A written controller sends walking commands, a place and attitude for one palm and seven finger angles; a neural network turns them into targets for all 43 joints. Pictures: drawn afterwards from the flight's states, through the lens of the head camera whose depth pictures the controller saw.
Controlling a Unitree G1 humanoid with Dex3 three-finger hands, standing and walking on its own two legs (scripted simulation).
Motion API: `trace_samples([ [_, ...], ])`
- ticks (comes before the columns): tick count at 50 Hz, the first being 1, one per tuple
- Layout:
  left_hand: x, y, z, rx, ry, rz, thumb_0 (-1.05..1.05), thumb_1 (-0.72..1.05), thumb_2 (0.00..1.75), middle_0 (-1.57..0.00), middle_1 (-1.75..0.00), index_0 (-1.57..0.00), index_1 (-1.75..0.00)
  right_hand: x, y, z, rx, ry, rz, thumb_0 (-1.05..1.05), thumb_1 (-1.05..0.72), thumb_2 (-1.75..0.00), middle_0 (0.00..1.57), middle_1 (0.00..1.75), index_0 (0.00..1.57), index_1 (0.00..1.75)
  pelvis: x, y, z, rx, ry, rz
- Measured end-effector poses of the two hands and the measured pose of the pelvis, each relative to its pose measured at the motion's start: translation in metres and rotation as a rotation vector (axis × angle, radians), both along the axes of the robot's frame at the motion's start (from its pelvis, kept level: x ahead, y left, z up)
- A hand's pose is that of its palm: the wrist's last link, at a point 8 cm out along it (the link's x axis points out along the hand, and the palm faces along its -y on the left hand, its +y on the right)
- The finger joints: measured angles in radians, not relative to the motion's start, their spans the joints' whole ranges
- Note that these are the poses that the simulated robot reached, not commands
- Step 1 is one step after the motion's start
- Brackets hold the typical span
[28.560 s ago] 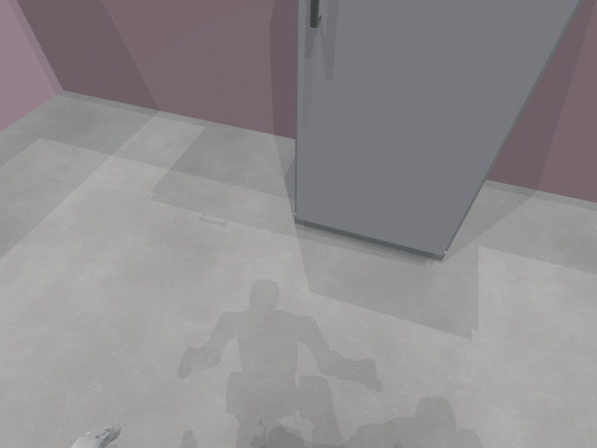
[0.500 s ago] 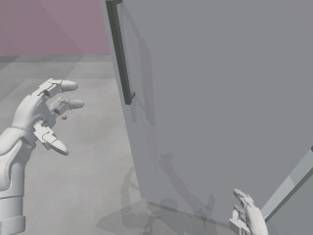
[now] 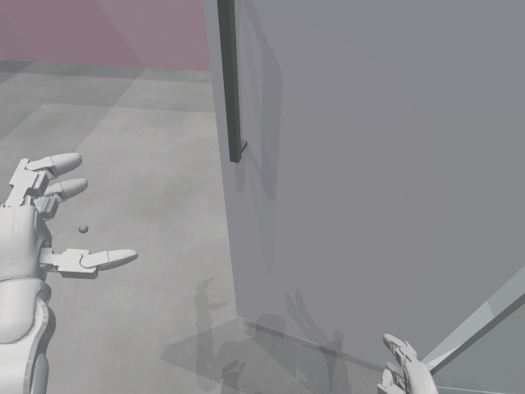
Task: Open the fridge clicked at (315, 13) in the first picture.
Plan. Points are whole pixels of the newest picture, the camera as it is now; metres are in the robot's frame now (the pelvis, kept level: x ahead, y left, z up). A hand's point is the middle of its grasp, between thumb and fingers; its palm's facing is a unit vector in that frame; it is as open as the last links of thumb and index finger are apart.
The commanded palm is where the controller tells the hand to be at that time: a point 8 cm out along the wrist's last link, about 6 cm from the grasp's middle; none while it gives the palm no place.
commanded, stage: draw the hand back to the body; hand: left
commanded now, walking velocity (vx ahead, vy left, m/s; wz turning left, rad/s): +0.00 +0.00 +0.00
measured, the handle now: (235, 81) +0.50 +0.12 +0.25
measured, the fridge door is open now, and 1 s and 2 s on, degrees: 76 76 76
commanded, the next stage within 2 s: step back with the hand held close in 0.82 s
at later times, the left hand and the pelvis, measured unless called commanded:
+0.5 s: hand (53, 267) +0.20 +0.28 +0.16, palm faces +0.47 -0.80 -0.37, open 8.3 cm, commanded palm +0.15 +0.31 +0.18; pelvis +0.01 +0.01 +0.00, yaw +0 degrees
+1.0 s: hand (71, 262) +0.20 +0.26 +0.16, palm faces +0.47 -0.80 -0.37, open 7.5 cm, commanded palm +0.15 +0.29 +0.17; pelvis +0.01 -0.01 +0.00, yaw +0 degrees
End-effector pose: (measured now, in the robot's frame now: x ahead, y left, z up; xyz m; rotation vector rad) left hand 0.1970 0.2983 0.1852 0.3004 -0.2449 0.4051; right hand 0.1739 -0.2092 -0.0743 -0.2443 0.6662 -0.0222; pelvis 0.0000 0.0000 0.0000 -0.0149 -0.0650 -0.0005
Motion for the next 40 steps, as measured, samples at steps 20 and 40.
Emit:
trace_samples([
  [20, -0.031, 0.013, -0.008, 0.101, 0.081, 0.060, 0.01, 0.51, 0.72, -0.22, -0.53, -0.22, -0.52, 0.007, -0.002, 0.001, 0.000, 0.006, -0.048, 0.02, -0.90, -0.90, 0.20, 0.30, 0.20, 0.30, 0.010, 0.009, 0.001, 0.000, -0.012, -0.011],
  [40, -0.046, 0.005, -0.009, 0.087, 0.095, 0.119, 0.02, 0.88, 0.90, -0.20, -0.31, -0.21, -0.30, 0.018, -0.002, 0.002, 0.005, -0.014, -0.002, 0.01, -0.90, -0.90, 0.20, 0.30, 0.20, 0.30, 0.009, -0.005, 0.002, 0.003, -0.024, 0.004],
])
